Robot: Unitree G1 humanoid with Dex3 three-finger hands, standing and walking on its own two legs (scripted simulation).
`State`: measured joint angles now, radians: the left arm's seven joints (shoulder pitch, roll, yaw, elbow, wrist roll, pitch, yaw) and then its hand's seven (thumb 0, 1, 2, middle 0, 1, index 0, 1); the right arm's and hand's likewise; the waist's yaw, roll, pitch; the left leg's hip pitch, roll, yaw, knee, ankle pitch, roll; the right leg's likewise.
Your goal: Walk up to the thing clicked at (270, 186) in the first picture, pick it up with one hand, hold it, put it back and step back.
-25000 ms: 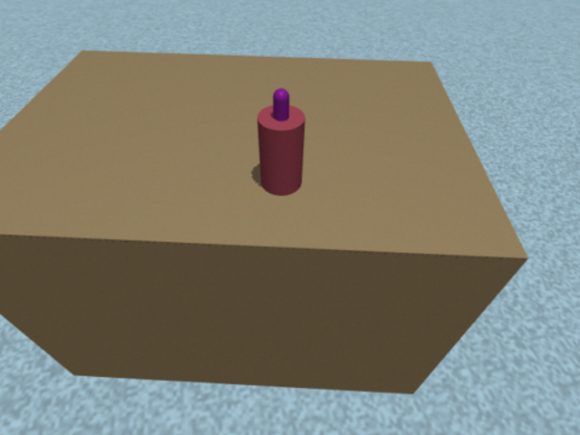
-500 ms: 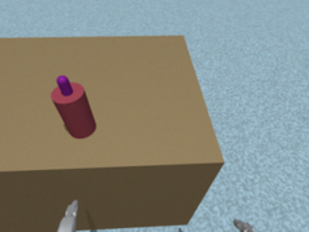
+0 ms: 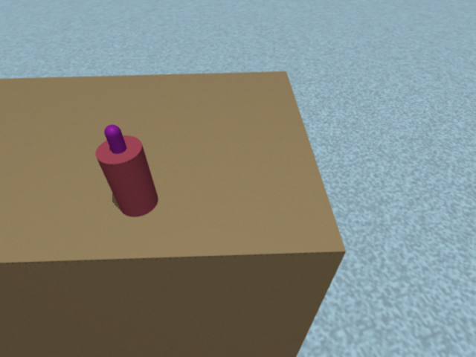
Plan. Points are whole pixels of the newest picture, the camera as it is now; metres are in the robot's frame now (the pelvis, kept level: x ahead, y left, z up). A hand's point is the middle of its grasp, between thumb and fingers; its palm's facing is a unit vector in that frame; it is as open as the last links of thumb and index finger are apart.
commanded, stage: home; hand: left
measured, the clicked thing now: (126, 168) +0.48 +0.23 +0.07
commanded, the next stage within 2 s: stand in 1.28 s
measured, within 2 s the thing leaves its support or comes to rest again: neither
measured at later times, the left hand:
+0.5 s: hand out of the picture +0.06 +0.26 -0.15, palm faces -0.04 -0.93 -0.36, open 17.5 cm
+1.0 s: hand out of the picture +0.07 +0.26 -0.15, palm faces -0.04 -0.93 -0.36, open 17.5 cm
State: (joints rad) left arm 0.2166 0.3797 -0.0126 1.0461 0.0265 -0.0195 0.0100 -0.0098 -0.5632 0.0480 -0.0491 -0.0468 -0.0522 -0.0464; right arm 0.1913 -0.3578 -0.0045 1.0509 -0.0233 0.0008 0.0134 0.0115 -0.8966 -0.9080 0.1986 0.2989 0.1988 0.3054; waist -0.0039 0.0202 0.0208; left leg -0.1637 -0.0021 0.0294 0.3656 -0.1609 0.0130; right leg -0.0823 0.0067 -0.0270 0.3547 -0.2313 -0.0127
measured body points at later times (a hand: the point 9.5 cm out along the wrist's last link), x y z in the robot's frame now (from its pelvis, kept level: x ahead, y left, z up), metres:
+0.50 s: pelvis +0.00 +0.00 +0.00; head +0.00 +0.00 +0.45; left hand +0.06 +0.31 -0.13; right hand +0.07 -0.29 -0.13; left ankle +0.03 +0.11 -0.75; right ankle -0.02 -0.11 -0.75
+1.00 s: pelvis +0.01 +0.00 +0.00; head +0.01 +0.00 +0.45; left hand +0.07 +0.31 -0.13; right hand +0.07 -0.30 -0.13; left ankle +0.03 +0.11 -0.75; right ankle -0.02 -0.11 -0.75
